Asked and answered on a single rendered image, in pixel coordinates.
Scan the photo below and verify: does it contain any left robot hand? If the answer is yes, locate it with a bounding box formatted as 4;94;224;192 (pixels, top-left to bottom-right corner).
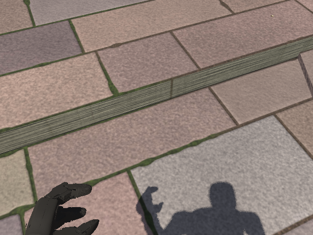
24;182;100;235

